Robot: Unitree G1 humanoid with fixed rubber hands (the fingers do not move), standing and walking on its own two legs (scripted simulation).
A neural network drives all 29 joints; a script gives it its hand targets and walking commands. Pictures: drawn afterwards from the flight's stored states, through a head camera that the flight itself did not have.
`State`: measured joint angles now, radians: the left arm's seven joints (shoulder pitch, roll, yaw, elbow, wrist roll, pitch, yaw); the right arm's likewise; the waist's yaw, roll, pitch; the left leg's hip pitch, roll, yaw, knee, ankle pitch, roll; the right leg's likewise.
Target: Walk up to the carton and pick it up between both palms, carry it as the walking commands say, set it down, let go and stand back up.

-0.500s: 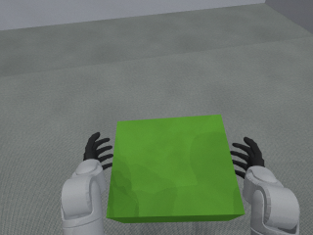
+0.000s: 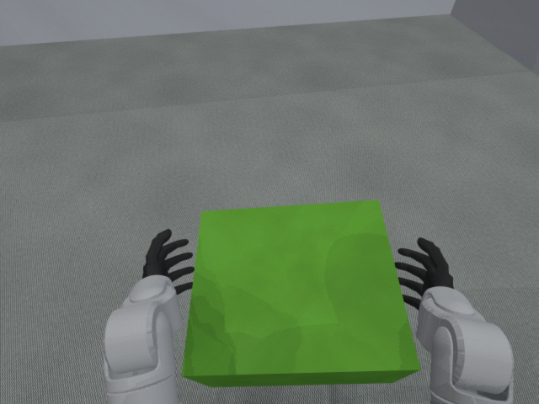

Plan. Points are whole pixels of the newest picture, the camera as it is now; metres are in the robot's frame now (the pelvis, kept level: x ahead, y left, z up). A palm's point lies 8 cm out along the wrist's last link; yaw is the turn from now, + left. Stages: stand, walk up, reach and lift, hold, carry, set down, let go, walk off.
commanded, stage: carry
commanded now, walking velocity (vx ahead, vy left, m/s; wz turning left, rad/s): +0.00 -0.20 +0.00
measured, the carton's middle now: (294, 294) +0.30 +0.00 -0.01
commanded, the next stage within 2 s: none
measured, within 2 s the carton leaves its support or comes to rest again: neither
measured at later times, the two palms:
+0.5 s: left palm (190, 339) +0.19 +0.12 +0.09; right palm (507, 346) +0.19 -0.23 +0.09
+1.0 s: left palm (199, 359) +0.17 +0.11 +0.09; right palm (523, 365) +0.17 -0.24 +0.08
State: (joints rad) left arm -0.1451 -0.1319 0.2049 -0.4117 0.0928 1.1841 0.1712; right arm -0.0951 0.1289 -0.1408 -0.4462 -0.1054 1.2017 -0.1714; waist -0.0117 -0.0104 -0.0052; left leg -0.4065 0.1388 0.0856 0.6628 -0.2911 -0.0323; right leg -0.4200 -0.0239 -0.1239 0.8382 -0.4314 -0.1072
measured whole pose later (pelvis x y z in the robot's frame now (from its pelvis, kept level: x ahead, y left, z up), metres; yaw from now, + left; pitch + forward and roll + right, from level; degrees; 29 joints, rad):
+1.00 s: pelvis -0.08 -0.08 +0.00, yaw +3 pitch -1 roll +2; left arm -0.13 -0.13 0.21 -0.41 0.09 1.18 0.15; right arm -0.09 0.13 -0.14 -0.45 -0.11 1.21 -0.17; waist -0.02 -0.02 0.02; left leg -0.30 0.02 0.09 0.60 -0.29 0.01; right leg -0.38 -0.02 -0.20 0.59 -0.22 -0.09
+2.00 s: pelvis -0.07 -0.07 +0.00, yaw +3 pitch +1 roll +1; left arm -0.14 -0.13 0.30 -0.06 0.09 0.79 0.08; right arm -0.13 0.13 -0.15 -0.04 -0.15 0.82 -0.13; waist -0.02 -0.02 0.02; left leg -0.30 0.01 0.09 0.59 -0.30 0.01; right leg -0.38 -0.03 -0.20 0.58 -0.22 -0.09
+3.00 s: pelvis -0.06 -0.06 +0.00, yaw +3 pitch +1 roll +1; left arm -0.13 -0.13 0.31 0.01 0.09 0.71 0.07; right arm -0.13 0.13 -0.15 0.05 -0.15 0.74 -0.13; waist -0.02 -0.02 0.00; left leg -0.30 0.01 0.09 0.59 -0.31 0.01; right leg -0.38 -0.03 -0.20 0.58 -0.22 -0.09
